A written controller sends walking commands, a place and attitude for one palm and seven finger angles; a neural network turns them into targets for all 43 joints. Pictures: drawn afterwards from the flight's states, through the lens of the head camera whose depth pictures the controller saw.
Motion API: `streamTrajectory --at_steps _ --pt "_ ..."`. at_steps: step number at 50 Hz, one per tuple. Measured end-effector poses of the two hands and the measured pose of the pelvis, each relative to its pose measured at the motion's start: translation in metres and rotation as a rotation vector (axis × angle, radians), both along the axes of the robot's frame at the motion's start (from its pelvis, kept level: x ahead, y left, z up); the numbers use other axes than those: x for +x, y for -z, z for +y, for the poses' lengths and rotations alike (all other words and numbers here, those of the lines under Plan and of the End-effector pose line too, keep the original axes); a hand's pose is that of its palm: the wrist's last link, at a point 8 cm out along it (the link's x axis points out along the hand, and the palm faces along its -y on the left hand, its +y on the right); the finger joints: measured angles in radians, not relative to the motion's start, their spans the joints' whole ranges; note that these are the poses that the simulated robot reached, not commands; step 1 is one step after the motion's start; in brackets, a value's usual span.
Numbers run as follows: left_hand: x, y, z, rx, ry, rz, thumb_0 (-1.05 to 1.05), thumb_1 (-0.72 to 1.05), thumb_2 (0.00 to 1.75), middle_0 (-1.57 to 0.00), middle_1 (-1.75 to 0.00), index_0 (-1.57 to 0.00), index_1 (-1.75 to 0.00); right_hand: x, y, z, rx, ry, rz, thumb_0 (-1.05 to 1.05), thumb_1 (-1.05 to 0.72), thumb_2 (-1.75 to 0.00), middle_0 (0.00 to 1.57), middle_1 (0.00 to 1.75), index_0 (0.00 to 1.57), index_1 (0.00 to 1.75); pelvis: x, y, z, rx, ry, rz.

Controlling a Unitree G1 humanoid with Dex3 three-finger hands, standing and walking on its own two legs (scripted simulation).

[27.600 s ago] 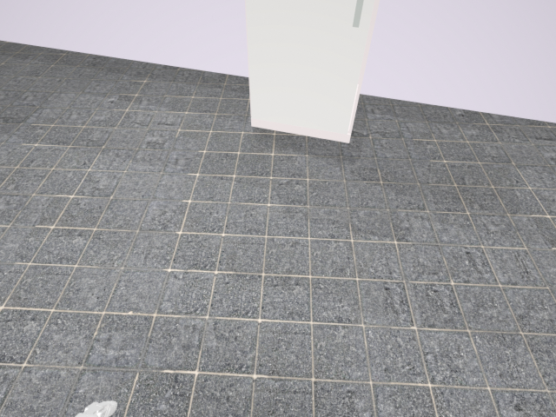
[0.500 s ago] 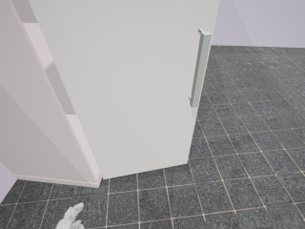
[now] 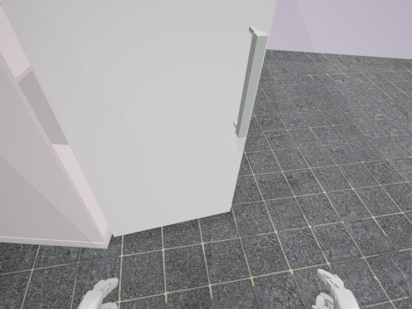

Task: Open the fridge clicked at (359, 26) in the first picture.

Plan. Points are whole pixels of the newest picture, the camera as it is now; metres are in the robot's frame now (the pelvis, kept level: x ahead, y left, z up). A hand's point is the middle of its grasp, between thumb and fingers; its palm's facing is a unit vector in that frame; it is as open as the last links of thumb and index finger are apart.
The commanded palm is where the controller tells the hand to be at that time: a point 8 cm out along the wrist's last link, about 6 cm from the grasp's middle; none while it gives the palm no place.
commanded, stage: let the arm hang, fingers relaxed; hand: right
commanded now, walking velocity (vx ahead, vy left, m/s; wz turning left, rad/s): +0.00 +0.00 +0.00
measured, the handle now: (245, 88) +0.68 -0.05 +0.09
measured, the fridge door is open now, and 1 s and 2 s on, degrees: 72 72 72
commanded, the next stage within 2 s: look to check the result in 0.90 s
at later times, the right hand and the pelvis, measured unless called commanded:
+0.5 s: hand out of the picture -0.01 -0.20 -0.16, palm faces -0.01 +0.98 -0.22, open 7.3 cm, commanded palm none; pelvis +0.01 -0.02 +0.02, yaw +2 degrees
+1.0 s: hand out of the picture +0.02 -0.19 -0.16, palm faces -0.01 +0.98 -0.17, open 7.4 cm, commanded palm none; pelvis +0.03 -0.03 +0.02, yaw +2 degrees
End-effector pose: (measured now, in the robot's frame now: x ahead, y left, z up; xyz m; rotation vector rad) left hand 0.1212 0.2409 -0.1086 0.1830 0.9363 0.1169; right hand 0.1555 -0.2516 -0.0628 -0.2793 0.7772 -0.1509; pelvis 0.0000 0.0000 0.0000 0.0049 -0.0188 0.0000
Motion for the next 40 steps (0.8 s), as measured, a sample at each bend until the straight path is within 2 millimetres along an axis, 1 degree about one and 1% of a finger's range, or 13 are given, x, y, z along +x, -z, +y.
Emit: streamTrajectory --at_steps 2,3,4,5,7,10,13,16,19,22,28,33,40 --pt "-0.016 0.001 0.001 0.016 -0.020 0.069 0.01 0.90 0.90 -0.20 -0.30 -0.20 -0.30 -0.036 0.041 0.024 0.090 -0.002 0.199 0.01 -0.91 -0.89 0.20 0.30 0.19 0.30 0.001 -0.002 0.000 -0.001 -0.006 -0.005" --pt "-0.026 0.001 0.002 0.025 -0.029 0.107 0.01 0.90 0.90 -0.20 -0.30 -0.20 -0.30 -0.055 0.055 0.035 0.131 -0.002 0.287 0.01 -0.91 -0.89 0.20 0.30 0.19 0.30 0.001 -0.003 -0.001 0.000 -0.009 -0.006" --pt "-0.037 0.002 0.002 0.034 -0.036 0.148 0.01 0.90 0.90 -0.20 -0.30 -0.20 -0.30 -0.072 0.065 0.042 0.165 0.031 0.347 0.01 -0.93 -0.89 0.20 0.30 0.20 0.30 0.002 -0.004 -0.001 0.003 -0.010 -0.004" --pt "-0.047 0.002 0.001 0.043 -0.038 0.194 0.01 0.90 0.90 -0.20 -0.30 -0.20 -0.30 -0.082 0.069 0.038 0.169 0.087 0.367 -0.01 -0.97 -0.89 0.20 0.30 0.20 0.30 0.002 -0.006 0.000 0.007 -0.007 0.000" --pt "-0.069 0.004 0.000 0.053 -0.040 0.288 0.01 0.90 0.90 -0.20 -0.30 -0.20 -0.30 -0.102 0.073 0.028 0.158 0.117 0.427 -0.04 -1.02 -0.89 0.21 0.30 0.21 0.30 0.002 -0.009 0.000 0.013 -0.004 0.007" --pt "-0.096 0.008 -0.003 0.050 -0.059 0.397 0.01 0.90 0.90 -0.20 -0.30 -0.20 -0.30 -0.133 0.073 0.015 0.135 0.136 0.530 -0.03 -1.01 -0.89 0.21 0.30 0.21 0.30 0.005 -0.012 -0.002 0.018 -0.003 0.016" --pt "-0.116 0.011 -0.009 0.032 -0.085 0.461 0.01 0.90 0.90 -0.20 -0.30 -0.20 -0.30 -0.158 0.069 0.004 0.107 0.151 0.621 -0.02 -0.99 -0.89 0.21 0.30 0.20 0.30 0.008 -0.014 -0.005 0.018 -0.008 0.017" --pt "-0.128 0.014 -0.017 0.011 -0.107 0.493 0.01 0.90 0.90 -0.20 -0.30 -0.20 -0.30 -0.175 0.065 -0.002 0.087 0.160 0.685 -0.01 -0.96 -0.89 0.20 0.30 0.20 0.30 0.010 -0.015 -0.009 0.016 -0.015 0.014" --pt "-0.133 0.017 -0.027 -0.011 -0.120 0.505 0.01 0.90 0.90 -0.20 -0.30 -0.20 -0.30 -0.181 0.063 -0.005 0.079 0.163 0.714 0.00 -0.94 -0.89 0.20 0.30 0.20 0.30 0.012 -0.016 -0.012 0.013 -0.021 0.009" --pt "-0.134 0.020 -0.036 -0.032 -0.126 0.505 0.01 0.90 0.90 -0.20 -0.30 -0.20 -0.30 -0.179 0.062 -0.003 0.082 0.159 0.714 0.00 -0.93 -0.89 0.20 0.30 0.20 0.30 0.014 -0.016 -0.016 0.011 -0.026 0.006" --pt "-0.127 0.024 -0.052 -0.064 -0.130 0.481 0.01 0.91 0.90 -0.20 -0.30 -0.20 -0.30 -0.159 0.066 0.008 0.111 0.134 0.665 0.00 -0.92 -0.89 0.20 0.30 0.20 0.30 0.016 -0.016 -0.021 0.006 -0.032 0.005" --pt "-0.125 0.024 -0.055 -0.062 -0.142 0.470 0.02 0.92 0.90 -0.20 -0.30 -0.20 -0.30 -0.140 0.069 0.019 0.143 0.110 0.616 0.00 -0.91 -0.89 0.20 0.30 0.20 0.30 0.019 -0.016 -0.024 0.003 -0.036 0.002" --pt "-0.125 0.022 -0.057 -0.057 -0.160 0.469 0.01 0.91 0.90 -0.20 -0.30 -0.20 -0.30 -0.133 0.071 0.016 0.142 0.099 0.616 0.01 -0.93 -0.89 0.20 0.30 0.20 0.30 0.021 -0.016 -0.026 0.003 -0.042 0.004"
